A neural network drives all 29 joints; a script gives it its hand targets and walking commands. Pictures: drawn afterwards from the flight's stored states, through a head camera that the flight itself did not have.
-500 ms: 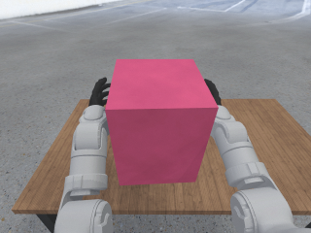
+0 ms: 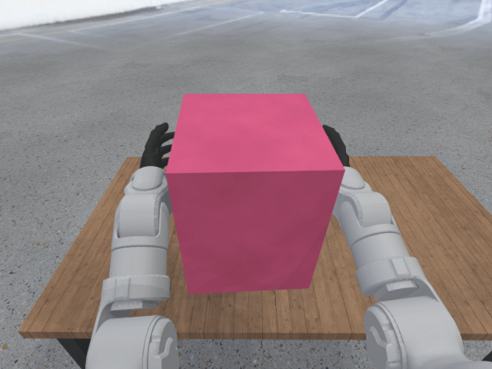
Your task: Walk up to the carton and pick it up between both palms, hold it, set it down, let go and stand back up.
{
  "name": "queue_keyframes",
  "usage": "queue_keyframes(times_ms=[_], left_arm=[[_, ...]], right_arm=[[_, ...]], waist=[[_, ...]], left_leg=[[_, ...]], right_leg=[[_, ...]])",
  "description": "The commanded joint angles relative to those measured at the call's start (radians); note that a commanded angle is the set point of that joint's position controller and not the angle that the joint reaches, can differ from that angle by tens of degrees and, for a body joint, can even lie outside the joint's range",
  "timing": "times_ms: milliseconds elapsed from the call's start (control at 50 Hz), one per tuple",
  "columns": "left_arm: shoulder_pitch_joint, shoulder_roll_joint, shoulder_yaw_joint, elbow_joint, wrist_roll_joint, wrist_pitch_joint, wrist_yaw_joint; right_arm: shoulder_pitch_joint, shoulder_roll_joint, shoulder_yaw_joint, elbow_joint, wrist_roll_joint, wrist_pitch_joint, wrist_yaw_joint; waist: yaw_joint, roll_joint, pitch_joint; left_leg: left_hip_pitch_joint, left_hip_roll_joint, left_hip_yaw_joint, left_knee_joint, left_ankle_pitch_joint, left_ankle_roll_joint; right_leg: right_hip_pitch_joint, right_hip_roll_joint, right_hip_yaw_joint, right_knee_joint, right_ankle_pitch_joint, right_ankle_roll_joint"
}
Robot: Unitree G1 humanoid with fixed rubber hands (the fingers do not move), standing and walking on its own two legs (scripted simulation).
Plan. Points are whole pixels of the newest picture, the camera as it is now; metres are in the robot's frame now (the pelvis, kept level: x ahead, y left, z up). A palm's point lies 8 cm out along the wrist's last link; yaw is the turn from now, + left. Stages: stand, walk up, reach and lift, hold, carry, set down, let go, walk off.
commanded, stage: hold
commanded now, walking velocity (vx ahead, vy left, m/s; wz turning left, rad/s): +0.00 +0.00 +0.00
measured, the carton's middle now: (247, 192) +0.37 +0.01 +0.17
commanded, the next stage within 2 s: none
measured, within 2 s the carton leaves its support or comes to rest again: neither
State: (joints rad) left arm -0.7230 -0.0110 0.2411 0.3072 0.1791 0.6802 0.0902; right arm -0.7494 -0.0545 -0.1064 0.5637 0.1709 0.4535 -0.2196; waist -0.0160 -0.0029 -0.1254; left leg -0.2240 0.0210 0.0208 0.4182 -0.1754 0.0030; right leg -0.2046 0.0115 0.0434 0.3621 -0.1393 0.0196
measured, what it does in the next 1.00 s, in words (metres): stands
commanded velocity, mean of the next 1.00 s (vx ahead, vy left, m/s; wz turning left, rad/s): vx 0.00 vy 0.00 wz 0.00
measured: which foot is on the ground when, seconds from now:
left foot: down 0.00-1.00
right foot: down 0.00-1.00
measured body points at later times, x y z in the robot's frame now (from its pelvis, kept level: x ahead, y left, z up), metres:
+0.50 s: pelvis +0.00 +0.00 +0.00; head -0.06 +0.01 +0.45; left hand +0.38 +0.15 +0.22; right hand +0.39 -0.14 +0.20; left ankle +0.03 +0.12 -0.74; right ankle +0.04 -0.13 -0.74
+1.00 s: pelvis +0.00 +0.00 +0.00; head -0.05 +0.01 +0.45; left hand +0.38 +0.16 +0.22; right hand +0.39 -0.14 +0.20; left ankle +0.03 +0.12 -0.74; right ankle +0.04 -0.13 -0.74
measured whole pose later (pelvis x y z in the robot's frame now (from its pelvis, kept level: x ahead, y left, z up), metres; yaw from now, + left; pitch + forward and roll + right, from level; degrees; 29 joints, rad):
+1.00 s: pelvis +0.00 +0.00 +0.00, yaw +0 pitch -1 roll -1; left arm -0.72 -0.01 0.24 0.31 0.19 0.68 0.08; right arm -0.75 -0.05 -0.11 0.56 0.17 0.45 -0.22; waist -0.02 0.00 -0.12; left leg -0.22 0.02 0.02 0.42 -0.18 0.00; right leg -0.20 0.01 0.04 0.36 -0.14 0.02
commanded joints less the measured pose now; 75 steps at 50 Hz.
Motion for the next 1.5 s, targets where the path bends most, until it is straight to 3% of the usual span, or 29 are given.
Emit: queue_keyframes(times_ms=[0, 80, 120, 180, 240, 320, 360, 420, 460, 520, 560, 620, 640, 680, 700, 760, 780, 840, 860, 980, 1060, 1100, 1120, 1180, 1280, 1380, 1440, 1460, 1480], left_arm=[[-0.679, -0.644, -0.388, -0.054, -0.067, -0.025, -0.177], [-0.716, -0.675, -0.442, -0.139, -0.108, -0.042, -0.172], [-0.686, -0.683, -0.458, -0.104, -0.109, -0.035, -0.171], [-0.678, -0.665, -0.425, -0.085, -0.096, -0.033, -0.173], [-0.651, -0.662, -0.436, -0.091, -0.090, -0.028, -0.178], [-0.694, -0.673, -0.431, -0.104, -0.108, -0.038, -0.177], [-0.702, -0.677, -0.446, -0.139, -0.107, -0.036, -0.177], [-0.680, -0.664, -0.424, -0.100, -0.083, -0.032, -0.177], [-0.651, -0.660, -0.423, -0.086, -0.089, -0.027, -0.178], [-0.663, -0.662, -0.407, -0.073, -0.076, -0.026, -0.181], [-0.655, -0.654, -0.402, -0.099, -0.077, -0.027, -0.187], [-0.661, -0.668, -0.410, -0.069, -0.088, -0.031, -0.183], [-0.692, -0.678, -0.436, -0.108, -0.099, -0.037, -0.179], [-0.677, -0.684, -0.461, -0.161, -0.114, -0.037, -0.179], [-0.672, -0.659, -0.422, -0.110, -0.089, -0.034, -0.181], [-0.648, -0.671, -0.431, -0.113, -0.093, -0.032, -0.180], [-0.657, -0.648, -0.409, -0.068, -0.075, -0.026, -0.183], [-0.704, -0.683, -0.450, -0.144, -0.098, -0.037, -0.175], [-0.650, -0.686, -0.438, -0.075, -0.091, -0.027, -0.177], [-0.658, -0.659, -0.406, -0.083, -0.062, -0.024, -0.185], [-0.657, -0.666, -0.443, -0.126, -0.110, -0.040, -0.182], [-0.676, -0.682, -0.454, -0.125, -0.103, -0.034, -0.178], [-0.664, -0.699, -0.463, -0.120, -0.105, -0.034, -0.174], [-0.669, -0.679, -0.431, -0.078, -0.096, -0.027, -0.177], [-0.651, -0.664, -0.389, -0.064, -0.060, -0.029, -0.180], [-0.657, -0.678, -0.434, -0.108, -0.089, -0.031, -0.187], [-0.643, -0.673, -0.422, -0.085, -0.074, -0.022, -0.184], [-0.642, -0.680, -0.437, -0.115, -0.087, -0.022, -0.183], [-0.666, -0.678, -0.444, -0.115, -0.094, -0.027, -0.180]], right_arm=[[-0.926, 0.672, 0.427, -0.318, 0.147, -0.051, 0.090], [-0.899, 0.681, 0.438, -0.331, 0.139, -0.063, 0.092], [-0.906, 0.667, 0.431, -0.334, 0.138, -0.062, 0.097], [-0.940, 0.686, 0.440, -0.350, 0.144, -0.062, 0.094], [-0.883, 0.658, 0.428, -0.327, 0.135, -0.059, 0.092], [-0.919, 0.678, 0.432, -0.357, 0.146, -0.064, 0.095], [-0.909, 0.680, 0.438, -0.353, 0.147, -0.064, 0.091], [-0.892, 0.667, 0.429, -0.308, 0.140, -0.057, 0.093], [-0.923, 0.680, 0.443, -0.372, 0.149, -0.063, 0.090], [-0.900, 0.664, 0.416, -0.315, 0.145, -0.059, 0.093], [-0.901, 0.684, 0.442, -0.335, 0.151, -0.062, 0.093], [-0.937, 0.675, 0.426, -0.356, 0.134, -0.068, 0.094], [-0.907, 0.672, 0.426, -0.348, 0.142, -0.067, 0.093], [-0.880, 0.684, 0.440, -0.374, 0.155, -0.069, 0.088], [-0.892, 0.678, 0.438, -0.332, 0.144, -0.059, 0.086], [-0.908, 0.681, 0.448, -0.379, 0.157, -0.065, 0.087], [-0.924, 0.663, 0.436, -0.347, 0.139, -0.063, 0.085], [-0.900, 0.671, 0.433, -0.338, 0.156, -0.066, 0.091], [-0.899, 0.643, 0.407, -0.327, 0.135, -0.065, 0.092], [-0.879, 0.656, 0.418, -0.306, 0.132, -0.058, 0.092], [-0.923, 0.689, 0.456, -0.402, 0.155, -0.068, 0.084], [-0.898, 0.664, 0.436, -0.367, 0.157, -0.066, 0.088], [-0.904, 0.664, 0.438, -0.378, 0.161, -0.068, 0.090], [-0.897, 0.644, 0.407, -0.315, 0.132, -0.057, 0.094], [-0.903, 0.682, 0.423, -0.307, 0.140, -0.061, 0.096], [-0.906, 0.666, 0.428, -0.369, 0.140, -0.071, 0.089], [-0.874, 0.648, 0.416, -0.313, 0.147, -0.059, 0.086], [-0.910, 0.661, 0.437, -0.387, 0.162, -0.071, 0.091], [-0.909, 0.649, 0.427, -0.366, 0.149, -0.067, 0.091]], waist=[[-0.054, -0.022, -0.336], [-0.075, -0.008, -0.414], [-0.093, 0.001, -0.381], [-0.063, -0.031, -0.366], [-0.089, -0.007, -0.349], [-0.071, -0.024, -0.405], [-0.089, -0.011, -0.385], [-0.079, -0.001, -0.348], [-0.071, -0.032, -0.373], [-0.076, -0.002, -0.335], [-0.059, -0.038, -0.366], [-0.077, -0.049, -0.370], [-0.085, -0.004, -0.394], [-0.094, -0.007, -0.432], [-0.073, -0.025, -0.370], [-0.081, -0.035, -0.395], [-0.066, -0.027, -0.348], [-0.086, -0.001, -0.388], [-0.100, -0.002, -0.365], [-0.079, -0.023, -0.309], [-0.072, -0.045, -0.416], [-0.094, -0.005, -0.394], [-0.083, 0.006, -0.398], [-0.096, -0.011, -0.333], [-0.060, -0.038, -0.336], [-0.092, -0.025, -0.397], [-0.085, -0.003, -0.358], [-0.079, -0.014, -0.413], [-0.098, -0.002, -0.408]], left_leg=[[0.184, -0.072, -0.029, -0.104, 0.058, 0.015], [0.220, -0.066, -0.032, -0.091, 0.119, 0.001], [0.202, -0.065, -0.036, -0.102, 0.100, -0.007], [0.202, -0.069, -0.033, -0.098, 0.091, 0.012], [0.211, -0.063, -0.038, -0.096, 0.098, 0.000], [0.209, -0.066, -0.034, -0.103, 0.089, 0.006], [0.212, -0.065, -0.038, -0.089, 0.119, 0.003], [0.213, -0.066, -0.034, -0.106, 0.078, 0.003], [0.223, -0.070, -0.036, -0.095, 0.104, 0.013], [0.205, -0.066, -0.034, -0.107, 0.088, 0.008], [0.215, -0.065, -0.031, -0.096, 0.102, 0.018], [0.195, -0.069, -0.025, -0.111, 0.060, 0.016], [0.216, -0.071, -0.025, -0.097, 0.094, 0.001], [0.242, -0.067, -0.035, -0.074, 0.174, -0.001], [0.238, -0.068, -0.031, -0.097, 0.115, 0.007], [0.226, -0.066, -0.042, -0.088, 0.134, 0.009], [0.203, -0.072, -0.030, -0.096, 0.075, 0.014], [0.236, -0.060, -0.041, -0.091, 0.119, -0.004], [0.223, -0.057, -0.040, -0.105, 0.093, -0.007], [0.206, -0.066, -0.034, -0.111, 0.070, 0.006], [0.237, -0.071, -0.029, -0.088, 0.133, 0.014], [0.220, -0.060, -0.046, -0.092, 0.133, -0.004], [0.222, -0.060, -0.043, -0.093, 0.133, -0.008], [0.191, -0.056, -0.042, -0.108, 0.062, -0.005], [0.202, -0.064, -0.036, -0.111, 0.071, 0.014], [0.229, -0.060, -0.038, -0.096, 0.109, 0.002], [0.231, -0.060, -0.035, -0.102, 0.115, -0.006], [0.233, -0.062, -0.038, -0.092, 0.140, -0.002], [0.239, -0.062, -0.040, -0.091, 0.134, -0.008]], right_leg=[[0.235, 0.047, -0.050, -0.111, 0.046, 0.011], [0.244, 0.054, -0.053, -0.095, 0.108, 0.007], [0.246, 0.055, -0.058, -0.092, 0.091, 0.004], [0.248, 0.053, -0.054, -0.101, 0.082, 0.011], [0.245, 0.047, -0.049, -0.100, 0.097, 0.009], [0.250, 0.051, -0.049, -0.100, 0.087, 0.006], [0.252, 0.054, -0.050, -0.092, 0.121, 0.008], [0.235, 0.048, -0.052, -0.105, 0.070, 0.008], [0.253, 0.051, -0.050, -0.101, 0.100, 0.014], [0.238, 0.047, -0.049, -0.104, 0.085, 0.010], [0.263, 0.053, -0.049, -0.095, 0.100, 0.015], [0.248, 0.048, -0.056, -0.108, 0.073, 0.013], [0.254, 0.048, -0.055, -0.095, 0.104, 0.007], [0.278, 0.050, -0.050, -0.085, 0.188, 0.010], [0.252, 0.049, -0.053, -0.105, 0.114, 0.015], [0.269, 0.053, -0.051, -0.093, 0.141, 0.012], [0.245, 0.047, -0.049, -0.105, 0.079, 0.018], [0.240, 0.052, -0.054, -0.094, 0.109, 0.005], [0.236, 0.052, -0.052, -0.104, 0.083, 0.002], [0.251, 0.046, -0.053, -0.104, 0.075, 0.011], [0.263, 0.051, -0.050, -0.097, 0.138, 0.020], [0.263, 0.058, -0.049, -0.091, 0.132, 0.005], [0.263, 0.060, -0.047, -0.089, 0.122, -0.001], [0.239, 0.053, -0.048, -0.100, 0.063, 0.003], [0.240, 0.051, -0.050, -0.103, 0.065, 0.010], [0.264, 0.053, -0.053, -0.094, 0.118, 0.008], [0.260, 0.054, -0.052, -0.097, 0.103, 0.002], [0.280, 0.056, -0.051, -0.089, 0.135, 0.007], [0.265, 0.056, -0.053, -0.094, 0.129, 0.004]])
